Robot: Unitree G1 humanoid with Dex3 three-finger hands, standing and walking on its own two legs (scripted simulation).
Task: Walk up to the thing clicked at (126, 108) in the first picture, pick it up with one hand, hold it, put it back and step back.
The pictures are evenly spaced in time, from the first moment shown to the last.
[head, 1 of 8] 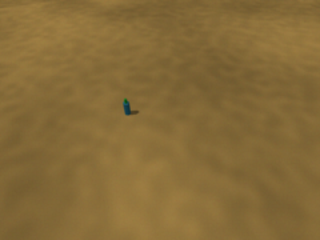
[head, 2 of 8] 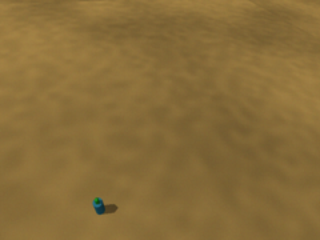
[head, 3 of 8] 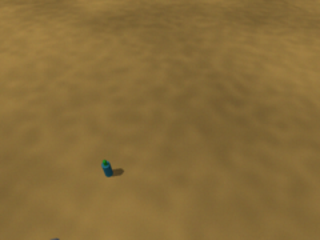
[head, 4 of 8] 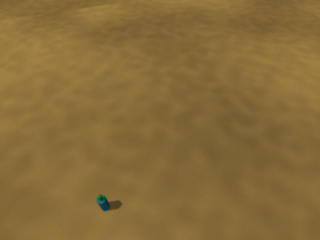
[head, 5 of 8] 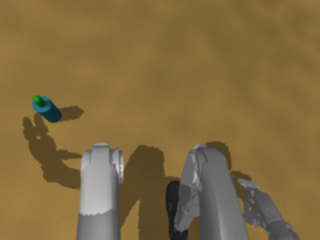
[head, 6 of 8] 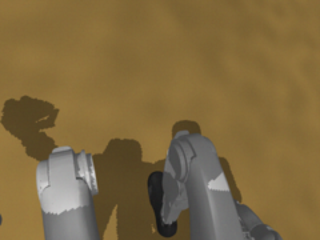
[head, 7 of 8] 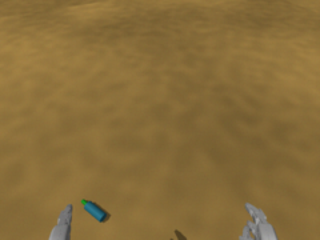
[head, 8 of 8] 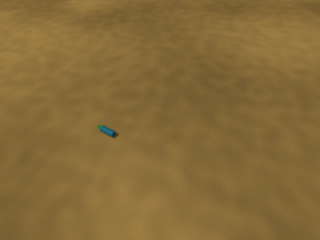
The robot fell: no
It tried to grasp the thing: yes
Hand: left
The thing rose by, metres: 0.67
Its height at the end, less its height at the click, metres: -0.06
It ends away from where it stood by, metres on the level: 0.10
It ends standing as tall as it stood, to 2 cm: no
